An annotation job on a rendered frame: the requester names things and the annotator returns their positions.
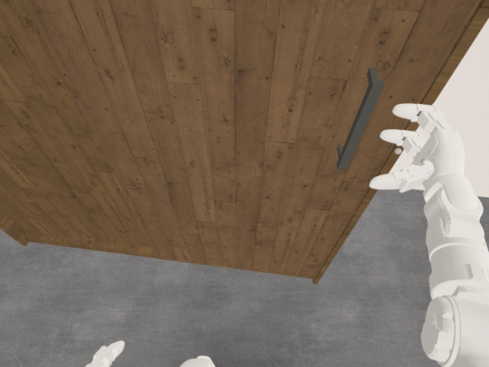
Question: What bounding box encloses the robot right hand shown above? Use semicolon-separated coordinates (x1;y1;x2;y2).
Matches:
369;103;465;193

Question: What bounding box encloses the robot left shin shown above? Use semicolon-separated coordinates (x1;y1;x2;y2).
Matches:
197;356;214;365

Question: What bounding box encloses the robot left hand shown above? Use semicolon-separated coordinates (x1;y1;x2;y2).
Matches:
85;340;125;367

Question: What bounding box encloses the handle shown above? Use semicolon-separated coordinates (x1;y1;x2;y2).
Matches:
337;68;384;171

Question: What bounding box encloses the right robot forearm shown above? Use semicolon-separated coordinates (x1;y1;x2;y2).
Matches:
423;174;489;305

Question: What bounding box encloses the wardrobe door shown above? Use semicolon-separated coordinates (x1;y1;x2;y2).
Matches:
23;0;481;279
0;0;153;248

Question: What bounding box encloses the right robot upper arm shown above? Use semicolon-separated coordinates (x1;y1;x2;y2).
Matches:
421;295;489;367

